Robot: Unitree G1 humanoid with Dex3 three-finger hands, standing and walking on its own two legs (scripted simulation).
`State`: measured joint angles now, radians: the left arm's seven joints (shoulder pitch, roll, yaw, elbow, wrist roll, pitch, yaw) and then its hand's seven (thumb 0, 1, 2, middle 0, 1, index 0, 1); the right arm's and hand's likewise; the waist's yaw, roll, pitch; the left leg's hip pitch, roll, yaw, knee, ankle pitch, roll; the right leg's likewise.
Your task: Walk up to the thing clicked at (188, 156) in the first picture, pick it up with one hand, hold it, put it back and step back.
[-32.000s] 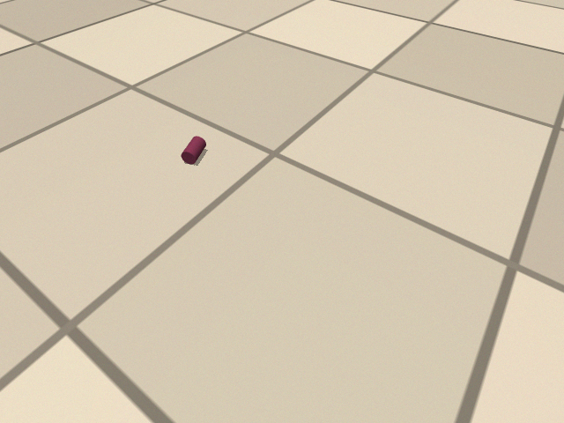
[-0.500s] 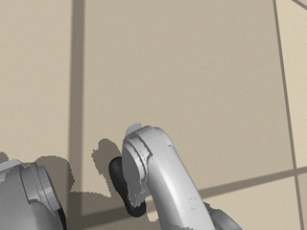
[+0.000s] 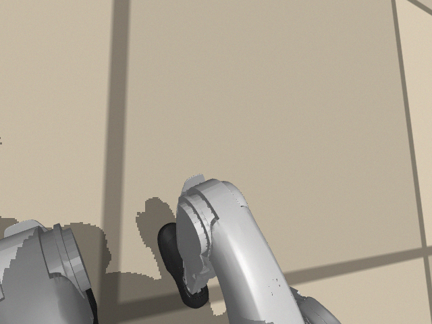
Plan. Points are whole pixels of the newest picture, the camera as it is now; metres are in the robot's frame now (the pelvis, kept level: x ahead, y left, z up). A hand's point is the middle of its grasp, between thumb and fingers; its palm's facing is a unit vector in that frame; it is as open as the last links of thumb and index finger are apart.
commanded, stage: withdraw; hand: left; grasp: from above
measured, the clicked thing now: out of the picture +0.48 +0.32 -0.27
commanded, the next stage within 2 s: home in 0.68 s
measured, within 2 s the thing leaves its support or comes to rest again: neither
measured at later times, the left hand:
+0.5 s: hand out of the picture +0.43 +0.32 -0.07, palm faces -0.49 -0.15 -0.86, open 14.0 cm
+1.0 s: hand out of the picture +0.46 +0.34 -0.10, palm faces -0.31 -0.15 -0.94, open 12.8 cm
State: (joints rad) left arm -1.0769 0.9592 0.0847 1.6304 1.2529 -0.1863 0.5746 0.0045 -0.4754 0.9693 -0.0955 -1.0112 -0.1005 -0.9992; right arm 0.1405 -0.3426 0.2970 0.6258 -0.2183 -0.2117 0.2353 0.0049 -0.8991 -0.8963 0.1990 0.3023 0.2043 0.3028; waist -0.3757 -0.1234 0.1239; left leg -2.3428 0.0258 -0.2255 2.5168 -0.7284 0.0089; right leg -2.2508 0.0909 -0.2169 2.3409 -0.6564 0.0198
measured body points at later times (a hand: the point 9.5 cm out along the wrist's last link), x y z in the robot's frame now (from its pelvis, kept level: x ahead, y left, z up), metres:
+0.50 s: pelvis -0.01 -0.01 +0.07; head +0.20 +0.08 +0.45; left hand +0.45 +0.32 -0.02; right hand +0.11 -0.27 -0.04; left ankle +0.06 +0.12 -0.28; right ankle +0.11 -0.10 -0.28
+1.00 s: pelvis +0.00 +0.00 +0.03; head +0.23 +0.09 +0.41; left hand +0.48 +0.35 -0.05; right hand +0.06 -0.24 -0.07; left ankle +0.06 +0.12 -0.28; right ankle +0.11 -0.10 -0.28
